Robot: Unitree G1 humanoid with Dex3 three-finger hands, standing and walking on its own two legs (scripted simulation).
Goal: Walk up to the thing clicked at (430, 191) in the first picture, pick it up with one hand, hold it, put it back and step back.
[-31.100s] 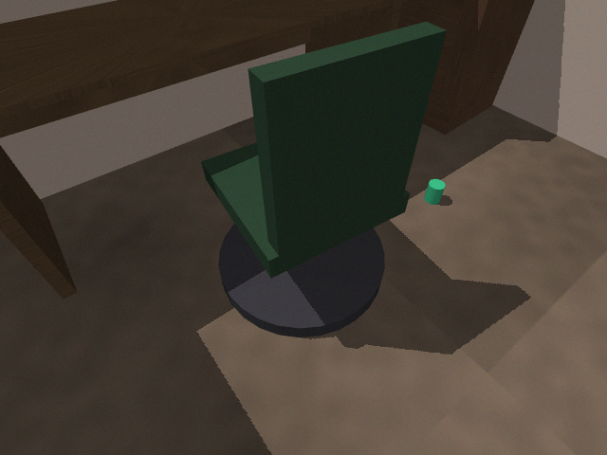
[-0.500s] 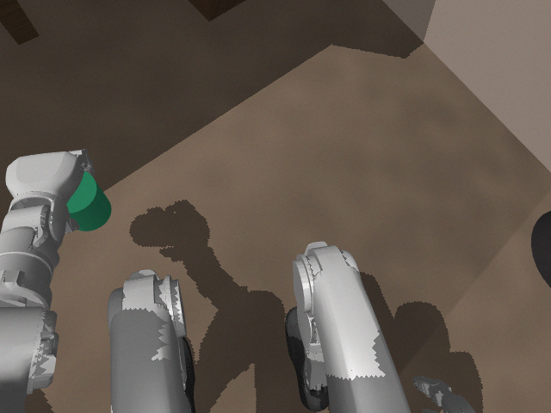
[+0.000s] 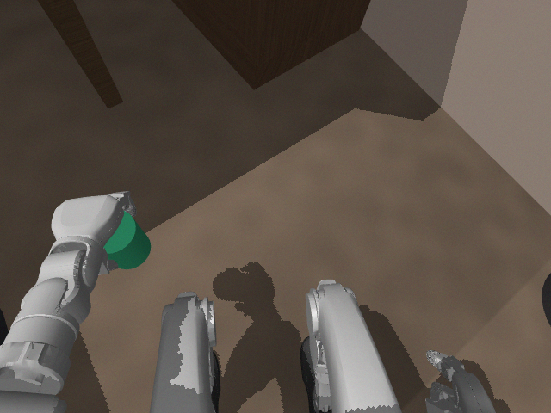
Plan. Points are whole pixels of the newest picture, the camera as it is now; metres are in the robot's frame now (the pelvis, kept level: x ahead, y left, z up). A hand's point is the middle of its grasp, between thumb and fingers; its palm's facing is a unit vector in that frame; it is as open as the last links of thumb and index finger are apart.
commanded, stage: lift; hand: left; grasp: from above
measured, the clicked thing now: (120, 240) +0.40 +0.24 -0.16
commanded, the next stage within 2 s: hold in 0.94 s
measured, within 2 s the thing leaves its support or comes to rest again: neither
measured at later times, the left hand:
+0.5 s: hand (38, 228) +0.35 +0.24 +0.07, palm faces -0.50 -0.09 -0.86, open 10.3 cm
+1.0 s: hand out of the picture +0.36 +0.22 +0.16, palm faces -0.47 -0.09 -0.88, open 10.4 cm
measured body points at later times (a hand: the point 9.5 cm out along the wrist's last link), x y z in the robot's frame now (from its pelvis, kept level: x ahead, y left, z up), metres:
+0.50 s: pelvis +0.03 +0.00 +0.17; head +0.12 +0.01 +0.61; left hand +0.37 +0.24 +0.12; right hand +0.13 -0.27 +0.05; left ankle +0.08 +0.13 -0.46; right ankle +0.08 -0.14 -0.45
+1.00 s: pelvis +0.06 +0.00 +0.25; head +0.11 +0.00 +0.69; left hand +0.38 +0.23 +0.21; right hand +0.15 -0.27 +0.12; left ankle +0.08 +0.13 -0.46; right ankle +0.08 -0.14 -0.46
